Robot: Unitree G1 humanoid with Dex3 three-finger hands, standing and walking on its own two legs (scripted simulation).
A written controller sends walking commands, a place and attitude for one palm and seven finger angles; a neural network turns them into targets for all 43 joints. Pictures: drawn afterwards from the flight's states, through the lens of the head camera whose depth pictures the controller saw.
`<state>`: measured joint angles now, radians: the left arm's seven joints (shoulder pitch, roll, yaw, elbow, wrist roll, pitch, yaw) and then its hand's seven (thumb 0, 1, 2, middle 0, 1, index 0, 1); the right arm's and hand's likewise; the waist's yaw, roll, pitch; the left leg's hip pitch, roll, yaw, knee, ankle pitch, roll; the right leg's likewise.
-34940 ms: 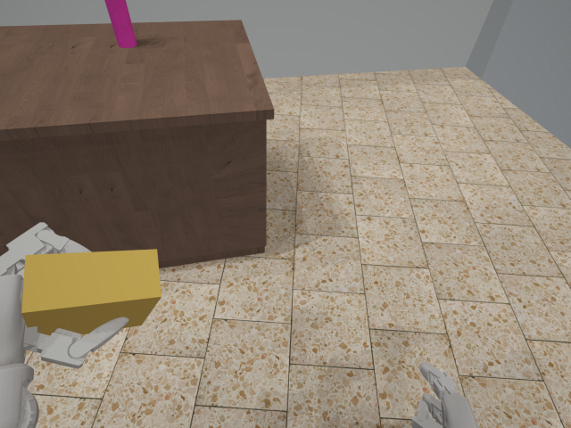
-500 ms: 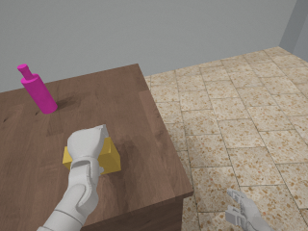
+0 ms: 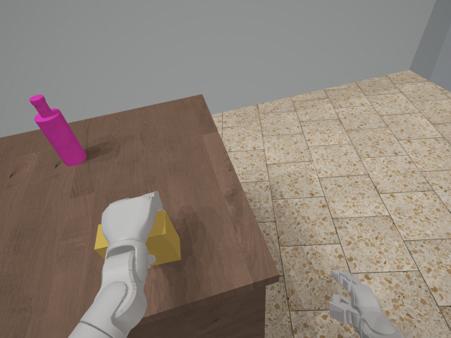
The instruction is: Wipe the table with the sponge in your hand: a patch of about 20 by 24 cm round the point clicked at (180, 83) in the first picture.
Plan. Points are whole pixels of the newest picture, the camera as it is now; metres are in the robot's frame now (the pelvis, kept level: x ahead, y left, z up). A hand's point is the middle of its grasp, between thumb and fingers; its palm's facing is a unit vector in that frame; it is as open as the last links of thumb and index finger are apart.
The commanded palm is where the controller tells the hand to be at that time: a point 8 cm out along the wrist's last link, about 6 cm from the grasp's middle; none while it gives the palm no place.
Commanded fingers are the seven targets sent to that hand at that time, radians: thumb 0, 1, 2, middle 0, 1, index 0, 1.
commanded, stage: slide across to the third lane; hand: left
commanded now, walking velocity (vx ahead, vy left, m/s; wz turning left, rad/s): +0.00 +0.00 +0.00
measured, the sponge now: (144, 247) +0.27 +0.21 +0.01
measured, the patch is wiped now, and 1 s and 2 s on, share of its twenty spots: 0.95 0.95 0.95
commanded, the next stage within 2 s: wipe forward along the third lane in 0.50 s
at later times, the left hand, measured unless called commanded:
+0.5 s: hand (170, 226) +0.29 +0.15 +0.06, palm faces +0.04 -0.08 -1.00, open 9.6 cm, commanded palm +0.26 +0.13 +0.11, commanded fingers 0.00 0.10 1.30 -1.20 -1.60 -1.20 -1.60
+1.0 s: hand (183, 212) +0.33 +0.14 +0.06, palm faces +0.00 -0.07 -1.00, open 9.6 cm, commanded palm +0.30 +0.14 +0.09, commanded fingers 0.00 0.10 1.30 -1.20 -1.60 -1.20 -1.60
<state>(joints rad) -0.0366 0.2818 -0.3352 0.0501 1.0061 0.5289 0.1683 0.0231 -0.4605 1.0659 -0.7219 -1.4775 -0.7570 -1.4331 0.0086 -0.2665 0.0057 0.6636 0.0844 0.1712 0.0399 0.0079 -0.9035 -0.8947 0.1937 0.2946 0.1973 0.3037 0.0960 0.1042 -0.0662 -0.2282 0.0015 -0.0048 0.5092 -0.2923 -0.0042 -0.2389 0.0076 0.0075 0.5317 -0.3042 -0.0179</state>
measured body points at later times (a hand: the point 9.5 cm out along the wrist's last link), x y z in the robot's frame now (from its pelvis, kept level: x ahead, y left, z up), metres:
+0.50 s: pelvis -0.01 +0.00 +0.00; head -0.03 -0.05 +0.45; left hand +0.29 +0.15 +0.11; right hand +0.24 -0.19 -0.09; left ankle -0.02 +0.13 -0.74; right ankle -0.01 -0.11 -0.74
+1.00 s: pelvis -0.02 -0.02 +0.00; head -0.04 -0.06 +0.45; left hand +0.32 +0.14 +0.11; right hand +0.19 -0.24 -0.11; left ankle -0.02 +0.13 -0.74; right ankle -0.01 -0.11 -0.74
